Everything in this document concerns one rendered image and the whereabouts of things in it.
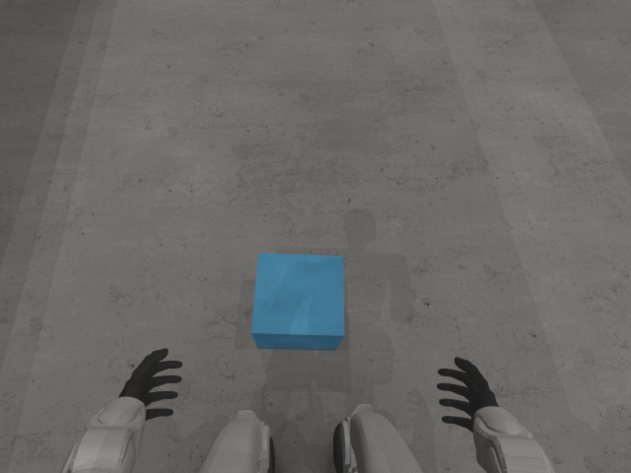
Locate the left robot thigh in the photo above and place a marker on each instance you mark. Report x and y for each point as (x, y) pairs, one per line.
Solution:
(241, 447)

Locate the right robot shin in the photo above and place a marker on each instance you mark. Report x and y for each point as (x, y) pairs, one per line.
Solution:
(364, 408)

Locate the carton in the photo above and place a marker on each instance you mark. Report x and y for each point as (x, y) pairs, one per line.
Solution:
(298, 302)

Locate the right robot hand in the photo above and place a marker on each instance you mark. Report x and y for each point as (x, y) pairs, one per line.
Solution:
(477, 392)

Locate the robot right forearm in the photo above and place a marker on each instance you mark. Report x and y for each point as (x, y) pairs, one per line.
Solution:
(505, 446)

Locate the left robot hand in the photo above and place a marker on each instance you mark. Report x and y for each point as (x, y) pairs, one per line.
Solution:
(142, 381)

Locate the robot left forearm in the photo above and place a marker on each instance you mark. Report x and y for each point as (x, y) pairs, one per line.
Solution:
(112, 439)

